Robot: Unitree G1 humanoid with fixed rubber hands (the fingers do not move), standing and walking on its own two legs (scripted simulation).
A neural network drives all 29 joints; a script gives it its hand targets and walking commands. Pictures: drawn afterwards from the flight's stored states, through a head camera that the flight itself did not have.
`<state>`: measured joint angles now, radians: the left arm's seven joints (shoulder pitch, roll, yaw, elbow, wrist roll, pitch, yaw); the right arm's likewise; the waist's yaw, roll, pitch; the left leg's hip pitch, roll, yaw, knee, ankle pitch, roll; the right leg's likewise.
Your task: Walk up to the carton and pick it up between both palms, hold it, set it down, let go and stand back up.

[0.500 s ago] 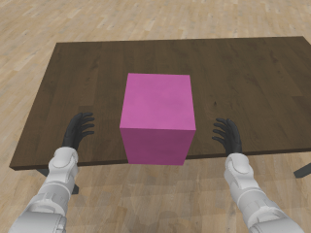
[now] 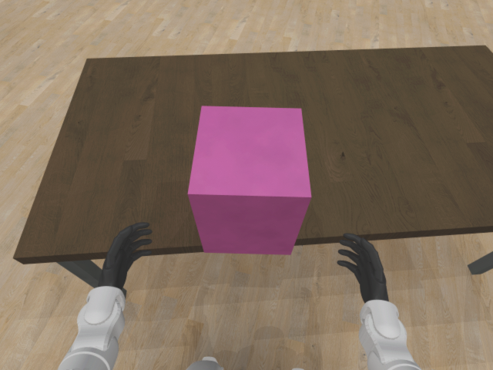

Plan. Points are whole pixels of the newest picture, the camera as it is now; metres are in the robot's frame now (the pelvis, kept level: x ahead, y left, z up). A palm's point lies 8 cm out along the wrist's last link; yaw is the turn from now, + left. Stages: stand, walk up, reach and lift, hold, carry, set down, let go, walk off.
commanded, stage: set down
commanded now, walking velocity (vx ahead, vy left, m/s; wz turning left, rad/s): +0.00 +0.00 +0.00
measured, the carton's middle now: (249, 185) +0.48 +0.03 -0.07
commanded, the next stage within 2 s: let go in 1.70 s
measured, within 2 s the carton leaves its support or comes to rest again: neither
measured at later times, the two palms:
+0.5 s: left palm (127, 301) +0.23 +0.22 -0.04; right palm (394, 325) +0.21 -0.21 -0.06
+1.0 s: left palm (131, 327) +0.19 +0.20 -0.05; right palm (418, 347) +0.18 -0.24 -0.05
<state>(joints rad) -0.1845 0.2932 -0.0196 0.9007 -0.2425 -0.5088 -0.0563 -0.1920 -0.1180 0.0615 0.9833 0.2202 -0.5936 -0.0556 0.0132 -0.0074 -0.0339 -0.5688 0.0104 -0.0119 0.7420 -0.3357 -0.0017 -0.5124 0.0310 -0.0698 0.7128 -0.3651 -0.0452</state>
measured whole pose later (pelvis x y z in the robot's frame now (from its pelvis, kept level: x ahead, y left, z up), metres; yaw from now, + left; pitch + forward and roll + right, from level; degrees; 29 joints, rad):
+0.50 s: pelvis +0.02 -0.02 +0.01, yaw +0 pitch +4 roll +1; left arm 0.05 0.27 -0.01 0.72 -0.18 -0.34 -0.04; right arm 0.01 -0.13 0.09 0.93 0.20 -0.56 -0.02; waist -0.01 -0.02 0.01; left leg -0.38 0.01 -0.01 0.65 -0.33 -0.02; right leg -0.35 0.03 -0.06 0.67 -0.39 -0.06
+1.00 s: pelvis +0.03 -0.03 +0.03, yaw -2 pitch -3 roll +1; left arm 0.20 0.24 0.00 0.56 -0.05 0.02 -0.01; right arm 0.17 -0.14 0.02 0.71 0.04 -0.22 -0.03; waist 0.00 -0.03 0.07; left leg -0.09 0.02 0.02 0.36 -0.22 -0.03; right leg -0.08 0.05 -0.03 0.41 -0.28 -0.07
